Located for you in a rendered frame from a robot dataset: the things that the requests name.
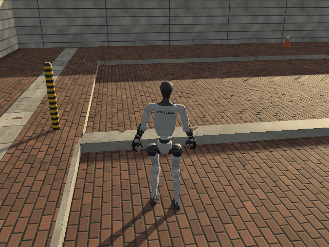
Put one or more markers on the right robot upper arm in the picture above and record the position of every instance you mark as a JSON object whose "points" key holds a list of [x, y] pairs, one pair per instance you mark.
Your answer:
{"points": [[184, 117]]}

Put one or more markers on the left robot thigh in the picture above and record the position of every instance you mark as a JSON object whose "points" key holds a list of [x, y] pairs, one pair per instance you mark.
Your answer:
{"points": [[154, 157]]}

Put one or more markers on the left robot upper arm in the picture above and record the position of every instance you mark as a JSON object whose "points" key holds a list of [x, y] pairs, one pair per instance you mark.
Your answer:
{"points": [[146, 116]]}

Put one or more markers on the robot left forearm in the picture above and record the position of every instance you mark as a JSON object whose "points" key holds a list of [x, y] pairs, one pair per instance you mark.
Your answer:
{"points": [[138, 134]]}

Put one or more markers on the robot left hand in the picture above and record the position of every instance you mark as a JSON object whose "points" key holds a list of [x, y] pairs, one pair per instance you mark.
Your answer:
{"points": [[134, 144]]}

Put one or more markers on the robot right forearm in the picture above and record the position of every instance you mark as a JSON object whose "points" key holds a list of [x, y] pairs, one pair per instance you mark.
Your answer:
{"points": [[190, 135]]}

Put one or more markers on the right robot foot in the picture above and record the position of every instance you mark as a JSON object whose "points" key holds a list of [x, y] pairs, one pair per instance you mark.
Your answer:
{"points": [[176, 206]]}

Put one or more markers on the robot right hand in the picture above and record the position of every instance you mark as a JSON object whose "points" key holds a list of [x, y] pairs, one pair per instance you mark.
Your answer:
{"points": [[194, 144]]}

